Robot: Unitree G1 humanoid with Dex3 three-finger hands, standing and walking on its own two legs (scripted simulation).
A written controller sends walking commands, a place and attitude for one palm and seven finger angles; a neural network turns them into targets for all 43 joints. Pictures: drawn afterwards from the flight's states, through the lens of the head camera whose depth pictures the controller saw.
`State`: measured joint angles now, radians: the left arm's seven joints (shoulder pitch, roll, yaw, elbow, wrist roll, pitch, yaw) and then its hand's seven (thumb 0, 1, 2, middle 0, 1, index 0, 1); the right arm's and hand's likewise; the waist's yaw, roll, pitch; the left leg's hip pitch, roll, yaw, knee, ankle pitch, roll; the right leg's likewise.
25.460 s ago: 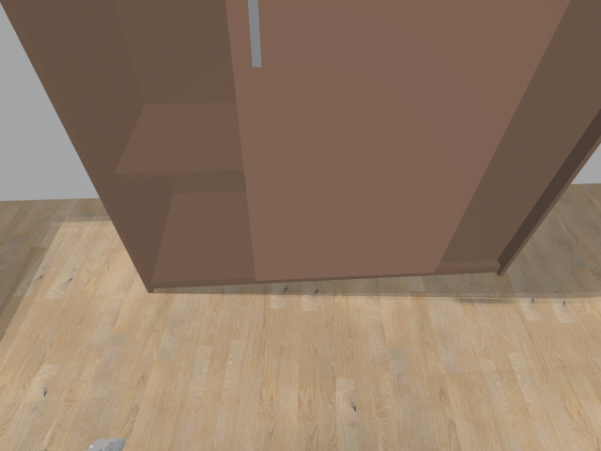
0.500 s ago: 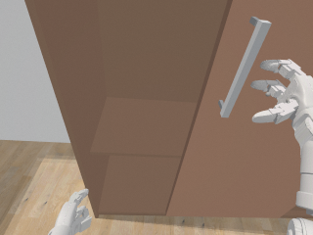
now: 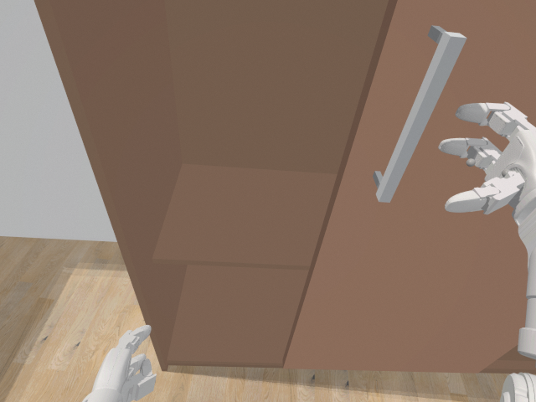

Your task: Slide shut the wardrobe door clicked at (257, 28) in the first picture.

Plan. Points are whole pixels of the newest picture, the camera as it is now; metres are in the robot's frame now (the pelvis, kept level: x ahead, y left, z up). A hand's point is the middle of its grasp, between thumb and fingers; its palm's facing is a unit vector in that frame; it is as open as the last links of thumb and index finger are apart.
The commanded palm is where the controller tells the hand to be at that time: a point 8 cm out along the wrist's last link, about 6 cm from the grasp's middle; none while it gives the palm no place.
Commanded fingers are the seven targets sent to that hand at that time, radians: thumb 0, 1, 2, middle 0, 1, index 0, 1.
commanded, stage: move the hooked fingers beside the handle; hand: right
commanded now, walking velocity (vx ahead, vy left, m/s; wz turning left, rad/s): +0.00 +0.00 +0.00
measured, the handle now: (407, 124) +0.43 -0.16 +0.27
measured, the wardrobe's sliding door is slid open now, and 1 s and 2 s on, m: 0.41 0.41 0.41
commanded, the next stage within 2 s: feel for the door with the fingertips in 0.78 s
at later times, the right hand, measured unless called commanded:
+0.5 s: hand (487, 165) +0.34 -0.24 +0.27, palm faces +0.02 +1.00 -0.09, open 14.0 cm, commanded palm +0.32 -0.28 +0.26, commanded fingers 0.00 0.50 -0.30 0.30 1.20 0.30 1.20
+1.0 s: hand (467, 157) +0.35 -0.22 +0.27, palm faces +0.01 +1.00 -0.09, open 14.0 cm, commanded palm +0.33 -0.26 +0.26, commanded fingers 0.00 0.50 -0.30 0.30 1.20 0.30 1.20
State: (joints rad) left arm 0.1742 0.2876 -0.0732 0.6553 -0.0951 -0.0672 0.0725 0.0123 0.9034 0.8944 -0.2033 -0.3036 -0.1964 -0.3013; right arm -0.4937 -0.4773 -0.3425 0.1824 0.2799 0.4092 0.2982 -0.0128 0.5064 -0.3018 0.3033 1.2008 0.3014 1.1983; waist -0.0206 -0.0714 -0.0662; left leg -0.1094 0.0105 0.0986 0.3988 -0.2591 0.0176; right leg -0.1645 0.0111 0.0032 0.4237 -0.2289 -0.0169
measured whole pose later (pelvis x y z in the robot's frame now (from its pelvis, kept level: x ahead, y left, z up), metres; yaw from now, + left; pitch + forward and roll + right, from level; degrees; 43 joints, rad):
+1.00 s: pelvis +0.00 +0.00 +0.00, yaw +0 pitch -1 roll +0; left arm 0.18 0.28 -0.07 0.65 -0.09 -0.07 0.07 0.01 0.90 0.89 -0.20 -0.30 -0.20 -0.30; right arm -0.51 -0.48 -0.34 0.19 0.27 0.40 0.29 -0.01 0.51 -0.30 0.30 1.20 0.30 1.20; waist -0.01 -0.07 -0.07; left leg -0.12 0.01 0.09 0.39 -0.25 0.01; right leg -0.17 0.01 0.00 0.42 -0.22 -0.02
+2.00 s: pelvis +0.00 +0.00 +0.00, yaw +0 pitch -2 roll +0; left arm 0.19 0.28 -0.06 0.68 -0.09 -0.03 0.07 0.01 0.90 0.89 -0.20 -0.30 -0.20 -0.30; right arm -0.60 -0.40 -0.26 0.23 0.24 0.42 0.19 -0.01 0.51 -0.30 0.31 1.21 0.30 1.20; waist 0.00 -0.07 -0.06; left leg -0.11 0.00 0.09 0.39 -0.26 0.02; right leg -0.16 0.01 0.00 0.41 -0.23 -0.01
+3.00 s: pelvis +0.00 +0.00 +0.00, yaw +1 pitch -2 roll +0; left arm 0.14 0.27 -0.08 0.66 -0.09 -0.01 0.07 0.01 0.90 0.89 -0.20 -0.30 -0.20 -0.30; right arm -0.52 -0.40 -0.28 0.12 0.27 0.47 0.19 -0.01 0.51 -0.30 0.30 1.20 0.30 1.19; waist -0.02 -0.07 -0.07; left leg -0.10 0.01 0.09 0.39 -0.26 0.02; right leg -0.15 0.01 0.00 0.40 -0.23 -0.01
